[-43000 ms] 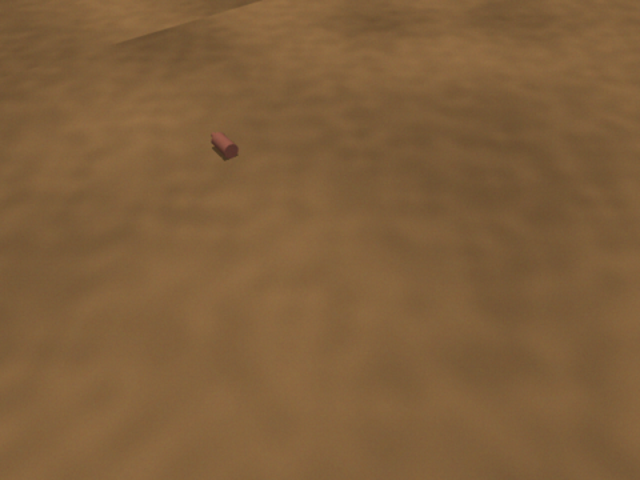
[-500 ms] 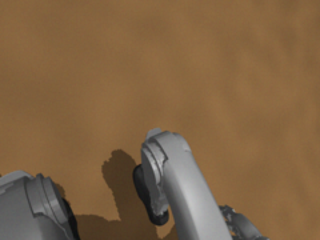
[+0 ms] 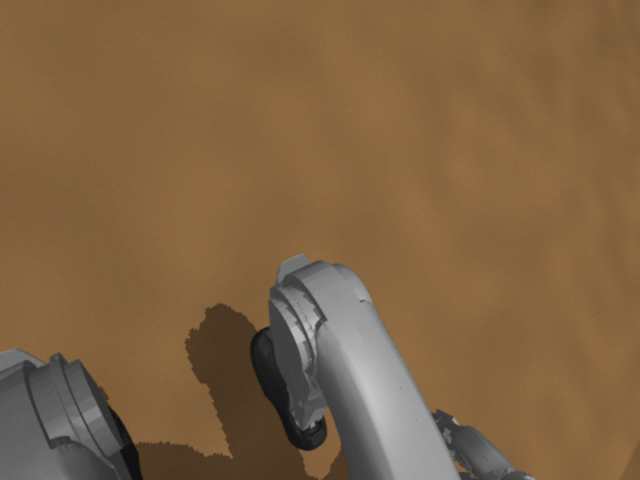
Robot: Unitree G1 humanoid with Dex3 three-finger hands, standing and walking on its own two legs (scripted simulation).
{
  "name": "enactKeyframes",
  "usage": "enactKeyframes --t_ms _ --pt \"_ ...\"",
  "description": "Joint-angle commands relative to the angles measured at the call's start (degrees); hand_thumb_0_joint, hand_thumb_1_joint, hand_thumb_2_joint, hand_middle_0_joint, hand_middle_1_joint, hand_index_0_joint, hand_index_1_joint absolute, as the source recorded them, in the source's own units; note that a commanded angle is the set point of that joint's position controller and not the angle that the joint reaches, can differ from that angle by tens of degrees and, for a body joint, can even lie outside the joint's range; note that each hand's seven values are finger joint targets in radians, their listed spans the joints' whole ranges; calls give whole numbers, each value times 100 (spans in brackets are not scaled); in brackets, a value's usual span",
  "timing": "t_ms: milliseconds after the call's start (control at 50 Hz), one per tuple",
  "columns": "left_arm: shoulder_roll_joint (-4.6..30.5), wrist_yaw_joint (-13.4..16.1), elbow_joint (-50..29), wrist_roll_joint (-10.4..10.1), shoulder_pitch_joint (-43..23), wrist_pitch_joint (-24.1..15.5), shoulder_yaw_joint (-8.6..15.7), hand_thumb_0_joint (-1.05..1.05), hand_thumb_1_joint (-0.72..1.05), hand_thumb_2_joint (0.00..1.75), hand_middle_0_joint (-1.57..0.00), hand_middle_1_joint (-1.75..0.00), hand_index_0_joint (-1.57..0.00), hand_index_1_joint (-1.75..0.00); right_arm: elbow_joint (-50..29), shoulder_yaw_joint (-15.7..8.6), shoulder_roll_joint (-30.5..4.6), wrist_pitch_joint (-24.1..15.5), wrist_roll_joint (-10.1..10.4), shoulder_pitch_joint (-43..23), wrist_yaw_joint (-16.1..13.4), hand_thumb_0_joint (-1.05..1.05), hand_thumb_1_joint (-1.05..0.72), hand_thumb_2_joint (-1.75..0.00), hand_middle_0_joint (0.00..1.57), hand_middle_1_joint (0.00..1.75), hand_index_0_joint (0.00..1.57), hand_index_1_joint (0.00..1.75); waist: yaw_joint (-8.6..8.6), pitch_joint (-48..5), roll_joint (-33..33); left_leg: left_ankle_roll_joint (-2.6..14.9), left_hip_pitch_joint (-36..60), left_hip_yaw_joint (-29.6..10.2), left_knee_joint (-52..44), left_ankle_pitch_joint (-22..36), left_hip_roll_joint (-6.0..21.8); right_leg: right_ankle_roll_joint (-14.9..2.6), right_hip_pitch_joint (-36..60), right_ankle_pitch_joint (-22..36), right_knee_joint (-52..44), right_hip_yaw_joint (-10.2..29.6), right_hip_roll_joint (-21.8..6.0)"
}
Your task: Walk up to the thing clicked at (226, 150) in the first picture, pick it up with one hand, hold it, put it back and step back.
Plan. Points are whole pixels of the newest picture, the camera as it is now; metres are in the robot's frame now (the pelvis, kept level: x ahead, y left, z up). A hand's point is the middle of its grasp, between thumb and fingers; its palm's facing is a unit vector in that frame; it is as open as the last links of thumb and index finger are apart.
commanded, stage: open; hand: left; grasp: from above
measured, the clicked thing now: out of the picture +0.47 +0.39 -0.27
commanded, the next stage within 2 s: withdraw in 0.98 s
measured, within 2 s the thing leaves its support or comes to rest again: rests again in 0.28 s
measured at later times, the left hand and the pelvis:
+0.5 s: hand out of the picture +0.47 +0.37 -0.22, palm faces -0.44 -0.14 -0.89, open 12.4 cm; pelvis +0.00 +0.00 +0.00, yaw -1 degrees
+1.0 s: hand out of the picture +0.47 +0.37 -0.22, palm faces -0.43 -0.14 -0.89, open 14.1 cm; pelvis +0.00 +0.00 +0.00, yaw -1 degrees
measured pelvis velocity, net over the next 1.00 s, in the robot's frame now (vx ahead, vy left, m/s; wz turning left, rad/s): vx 0.00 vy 0.00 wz -0.01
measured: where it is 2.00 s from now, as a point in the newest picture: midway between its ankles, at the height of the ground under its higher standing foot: (218, 450)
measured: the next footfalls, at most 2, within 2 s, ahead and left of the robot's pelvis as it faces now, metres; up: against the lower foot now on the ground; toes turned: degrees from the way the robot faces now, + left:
none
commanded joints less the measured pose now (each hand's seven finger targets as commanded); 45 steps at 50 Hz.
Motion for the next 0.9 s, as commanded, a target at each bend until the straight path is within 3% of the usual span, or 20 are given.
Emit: enactKeyframes --t_ms 0,60,140,260,300,520,580,620,740,880 --pt "1466 285 -771 -42 -1579 42 -16 0 59 70 -91 -70 -94 -67 51 -524 -1851 -7 13 1117 -58 0 -89 -89 20 30 20 30 -276 -3730 3193 113 3087 629 -1344 1197 168 -487 1845 1648 -1188 -682 148" --pt "1490 310 -805 -40 -1591 60 -20 0 35 63 -67 -70 -70 -66 58 -502 -1838 -44 12 1101 -42 0 -89 -90 20 30 20 30 -261 -3720 3264 112 3099 626 -1348 1208 178 -492 1869 1671 -1191 -673 164" --pt "1555 344 -853 -58 -1599 65 11 0 4 62 -50 -73 -53 -69 0 -499 -1877 -69 18 1070 -37 0 -89 -90 20 30 20 30 -257 -3795 3263 101 3132 620 -1329 1313 179 -485 1901 1757 -1185 -685 152" --pt "1463 297 -752 -116 -1643 95 -10 0 -18 69 -33 -81 -36 -78 23 -476 -1897 -104 -8 1093 -2 0 -89 -90 20 30 20 30 -406 -3609 3278 74 3099 528 -1410 1161 208 -487 1732 1610 -1167 -723 117" --pt "1338 270 -556 -165 -1527 115 -130 0 -24 74 -30 -84 -32 -81 -3 -480 -1876 -111 3 1034 -8 0 -90 -90 20 30 20 30 -358 -3613 3166 95 3063 517 -1437 992 203 -495 1722 1480 -1193 -732 152" --pt "1541 63 -982 -222 -1470 53 -87 0 -46 91 -13 -98 -14 -97 -51 -420 -1914 -101 17 1057 -10 0 -90 -90 20 30 20 30 -311 -3679 3228 93 3111 559 -1363 1195 209 -490 1912 1617 -1228 -674 140" --pt "1742 77 -890 -204 -1311 60 120 0 -51 94 -8 -102 -9 -101 82 -413 -1900 -81 -16 1175 9 0 -90 -90 20 30 20 30 -265 -3748 3349 67 3251 551 -1315 1470 228 -497 1935 1761 -1203 -683 130" --pt "1632 100 -1184 -248 -1495 7 76 0 -53 96 -8 -101 -8 -101 -99 -416 -1918 -67 -25 1044 9 0 -89 -90 20 30 20 30 -290 -3879 3314 63 3246 544 -1345 1481 225 -498 2012 1809 -1237 -711 131" --pt "1652 99 -1010 -215 -1328 37 55 0 -54 98 -6 -102 -6 -101 -14 -431 -1889 -68 -20 1069 29 0 -89 -90 20 30 20 30 -225 -3714 3252 104 3045 610 -1329 1257 209 -480 2012 1677 -1268 -676 152" --pt "1553 104 -882 -213 -1230 53 48 0 -52 97 -6 -103 -7 -102 53 -460 -1886 -28 -32 1134 53 0 -89 -90 20 30 20 30 -283 -3761 3250 95 3149 543 -1375 1331 224 -470 1978 1709 -1237 -714 155"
